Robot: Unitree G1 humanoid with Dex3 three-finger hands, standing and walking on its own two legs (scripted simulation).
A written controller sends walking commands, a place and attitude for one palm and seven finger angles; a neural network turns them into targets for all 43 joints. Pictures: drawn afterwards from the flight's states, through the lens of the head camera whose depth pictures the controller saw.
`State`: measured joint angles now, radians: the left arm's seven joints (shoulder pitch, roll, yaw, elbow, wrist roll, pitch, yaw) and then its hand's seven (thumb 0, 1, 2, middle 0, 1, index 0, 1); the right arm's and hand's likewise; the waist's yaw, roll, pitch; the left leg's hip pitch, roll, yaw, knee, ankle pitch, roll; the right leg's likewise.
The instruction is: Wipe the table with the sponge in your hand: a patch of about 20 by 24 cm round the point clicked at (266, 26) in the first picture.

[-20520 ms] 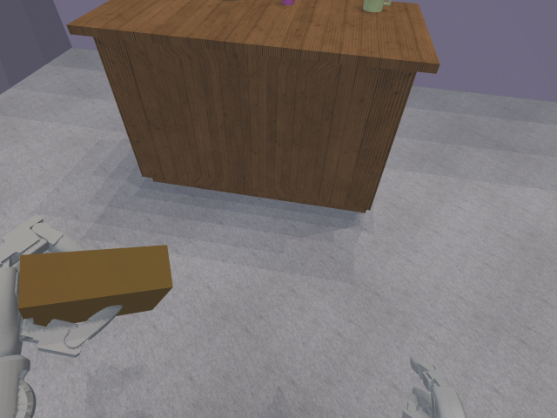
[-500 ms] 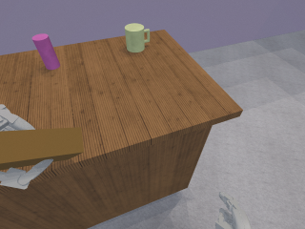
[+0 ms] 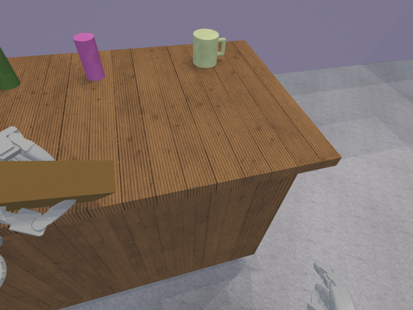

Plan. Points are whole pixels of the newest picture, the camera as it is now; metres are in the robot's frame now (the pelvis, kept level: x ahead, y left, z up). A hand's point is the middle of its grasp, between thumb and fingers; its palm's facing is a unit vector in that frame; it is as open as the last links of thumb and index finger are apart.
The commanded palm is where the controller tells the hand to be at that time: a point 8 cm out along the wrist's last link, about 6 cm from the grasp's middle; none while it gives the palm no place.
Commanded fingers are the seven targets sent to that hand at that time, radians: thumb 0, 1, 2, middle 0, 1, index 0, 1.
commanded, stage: come to a stop and stand still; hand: left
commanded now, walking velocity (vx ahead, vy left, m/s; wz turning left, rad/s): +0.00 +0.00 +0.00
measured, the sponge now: (73, 184) +0.24 +0.24 +0.16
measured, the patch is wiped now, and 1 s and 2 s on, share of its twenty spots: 0.00 0.00 0.00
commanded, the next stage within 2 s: look again from close up in 1.02 s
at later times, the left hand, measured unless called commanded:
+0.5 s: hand (39, 166) +0.25 +0.28 +0.19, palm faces +0.43 -0.82 -0.38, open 9.0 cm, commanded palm +0.17 +0.30 +0.19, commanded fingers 0.00 0.10 1.30 -1.20 -1.60 -1.20 -1.60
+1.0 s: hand (47, 164) +0.26 +0.28 +0.17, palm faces +0.37 -0.85 -0.38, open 9.0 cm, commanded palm +0.20 +0.31 +0.19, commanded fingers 0.00 0.10 1.30 -1.20 -1.60 -1.20 -1.60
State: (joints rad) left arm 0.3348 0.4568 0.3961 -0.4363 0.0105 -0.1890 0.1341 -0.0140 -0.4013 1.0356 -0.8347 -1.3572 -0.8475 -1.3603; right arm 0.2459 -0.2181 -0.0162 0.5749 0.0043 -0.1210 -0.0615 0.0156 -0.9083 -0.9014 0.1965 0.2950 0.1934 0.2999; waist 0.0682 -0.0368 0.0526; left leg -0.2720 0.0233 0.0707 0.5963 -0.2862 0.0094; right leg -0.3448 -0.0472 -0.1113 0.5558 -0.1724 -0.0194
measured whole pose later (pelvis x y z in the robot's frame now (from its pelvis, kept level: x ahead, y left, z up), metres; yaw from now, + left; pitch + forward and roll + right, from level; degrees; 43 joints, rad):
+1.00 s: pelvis +0.03 +0.04 +0.01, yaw -3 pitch -1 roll -1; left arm 0.41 0.35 0.36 -0.46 -0.04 -0.17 0.11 -0.01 -0.40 1.04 -0.83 -1.37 -0.84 -1.37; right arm 0.16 -0.18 0.03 0.55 0.01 -0.10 0.00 0.02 -0.90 -0.90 0.20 0.30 0.20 0.30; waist 0.04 0.01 0.06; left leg -0.19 -0.01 0.11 0.47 -0.28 0.06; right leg -0.19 0.00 -0.03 0.44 -0.23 0.01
